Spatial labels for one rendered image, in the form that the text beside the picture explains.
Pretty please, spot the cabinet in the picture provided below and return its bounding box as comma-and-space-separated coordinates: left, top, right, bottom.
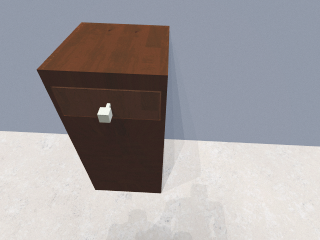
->
37, 22, 170, 194

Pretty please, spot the drawer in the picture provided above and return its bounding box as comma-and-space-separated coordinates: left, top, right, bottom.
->
52, 86, 161, 120

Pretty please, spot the handle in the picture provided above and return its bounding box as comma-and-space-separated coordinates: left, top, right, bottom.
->
97, 103, 113, 123

